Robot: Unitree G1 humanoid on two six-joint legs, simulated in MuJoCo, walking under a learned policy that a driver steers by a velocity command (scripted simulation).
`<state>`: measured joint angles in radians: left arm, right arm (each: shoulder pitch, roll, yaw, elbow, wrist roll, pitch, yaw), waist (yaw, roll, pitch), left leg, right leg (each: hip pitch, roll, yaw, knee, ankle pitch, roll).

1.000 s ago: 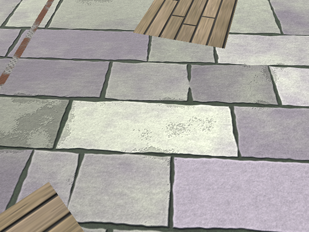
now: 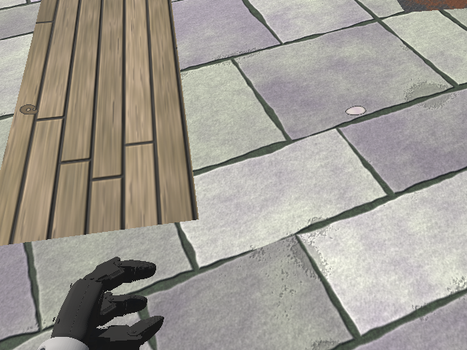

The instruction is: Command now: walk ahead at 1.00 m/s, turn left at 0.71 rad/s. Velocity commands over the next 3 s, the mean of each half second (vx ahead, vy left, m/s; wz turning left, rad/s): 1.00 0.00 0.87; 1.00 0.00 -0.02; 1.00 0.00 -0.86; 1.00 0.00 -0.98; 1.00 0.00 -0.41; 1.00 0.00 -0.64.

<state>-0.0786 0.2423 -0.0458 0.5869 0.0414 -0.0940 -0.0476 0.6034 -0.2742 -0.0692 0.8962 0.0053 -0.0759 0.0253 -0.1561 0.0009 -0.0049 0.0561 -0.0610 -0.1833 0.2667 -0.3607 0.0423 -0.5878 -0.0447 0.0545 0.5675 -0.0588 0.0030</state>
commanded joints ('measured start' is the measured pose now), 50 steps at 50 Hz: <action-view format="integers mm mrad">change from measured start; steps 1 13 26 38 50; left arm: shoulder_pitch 244 410 365 100 543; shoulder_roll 181 99 204 70 287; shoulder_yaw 79 97 100 46 170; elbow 27 179 4 -8 158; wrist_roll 7 -22 -4 -34 -32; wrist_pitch -12 -45 -27 36 65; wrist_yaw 37 45 47 -1 21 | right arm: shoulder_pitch -122 -469 -174 -178 -372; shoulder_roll -222 -34 -372 -148 -141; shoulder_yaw -52 17 -88 -3 43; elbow -95 -301 -261 -129 -257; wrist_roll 5 -40 -33 -2 -41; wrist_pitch -16 75 97 -56 -61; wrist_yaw -1 51 -8 3 -32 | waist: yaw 232 142 2 100 274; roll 13 -103 96 -9 -30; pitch -99 56 -332 134 -188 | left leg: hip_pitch -303 -916 420 -266 -879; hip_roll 107 186 330 129 27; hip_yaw -86 149 -642 105 41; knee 286 943 46 -244 1327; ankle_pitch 685 195 -27 538 23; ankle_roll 93 43 457 135 -35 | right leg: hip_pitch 570 543 -316 27 895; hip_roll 69 -231 54 -92 -210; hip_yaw -69 -51 30 -119 701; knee -51 -398 1141 139 -283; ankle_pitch -73 126 -359 254 -354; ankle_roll -21 -87 31 -63 -438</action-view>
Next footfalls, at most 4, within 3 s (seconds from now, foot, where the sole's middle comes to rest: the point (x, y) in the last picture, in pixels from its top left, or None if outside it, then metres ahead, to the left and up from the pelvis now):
0.04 right None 0.21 -0.15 -0.77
0.48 left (163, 328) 0.57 0.15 -0.77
0.94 right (126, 203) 1.03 0.25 -0.77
1.38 left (54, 138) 1.40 0.53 -0.77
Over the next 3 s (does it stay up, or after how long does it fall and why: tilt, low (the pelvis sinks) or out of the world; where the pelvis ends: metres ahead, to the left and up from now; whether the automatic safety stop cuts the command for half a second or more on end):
stays up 2.52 -0.28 0.00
